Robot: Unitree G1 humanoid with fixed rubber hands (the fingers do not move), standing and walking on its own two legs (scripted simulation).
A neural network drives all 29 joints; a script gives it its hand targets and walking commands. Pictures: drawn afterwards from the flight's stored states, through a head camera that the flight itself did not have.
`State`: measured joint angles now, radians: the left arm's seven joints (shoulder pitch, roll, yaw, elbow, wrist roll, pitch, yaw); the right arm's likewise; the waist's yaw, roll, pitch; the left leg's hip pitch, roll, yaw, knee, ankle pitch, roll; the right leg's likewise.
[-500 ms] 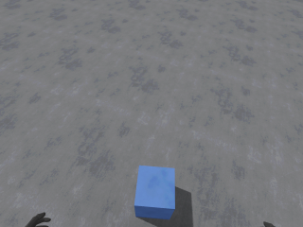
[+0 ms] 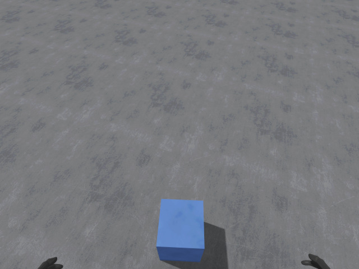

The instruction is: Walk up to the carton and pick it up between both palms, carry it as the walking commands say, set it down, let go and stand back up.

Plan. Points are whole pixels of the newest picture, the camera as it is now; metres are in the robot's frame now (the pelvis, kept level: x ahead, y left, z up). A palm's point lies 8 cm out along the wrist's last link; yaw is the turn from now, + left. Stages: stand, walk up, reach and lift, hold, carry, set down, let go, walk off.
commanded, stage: walk up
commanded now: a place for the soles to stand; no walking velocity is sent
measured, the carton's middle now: (181, 231) +0.42 -0.01 -0.64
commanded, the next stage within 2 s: none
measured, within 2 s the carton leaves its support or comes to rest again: neither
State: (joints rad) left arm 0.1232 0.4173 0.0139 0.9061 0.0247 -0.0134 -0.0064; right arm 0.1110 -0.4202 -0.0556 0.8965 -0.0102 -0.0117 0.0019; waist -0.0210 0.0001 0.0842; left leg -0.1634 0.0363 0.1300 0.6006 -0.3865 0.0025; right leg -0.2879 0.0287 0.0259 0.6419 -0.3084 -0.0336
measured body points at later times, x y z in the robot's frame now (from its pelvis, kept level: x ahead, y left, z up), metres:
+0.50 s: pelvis +0.00 +0.00 +0.01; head +0.01 -0.01 +0.46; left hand +0.13 +0.31 -0.09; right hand +0.10 -0.34 -0.09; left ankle -0.04 +0.11 -0.73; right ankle +0.02 -0.10 -0.73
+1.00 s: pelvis +0.00 +0.00 +0.01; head +0.01 +0.00 +0.46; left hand +0.14 +0.31 -0.10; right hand +0.10 -0.33 -0.09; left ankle -0.04 +0.11 -0.73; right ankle +0.02 -0.10 -0.73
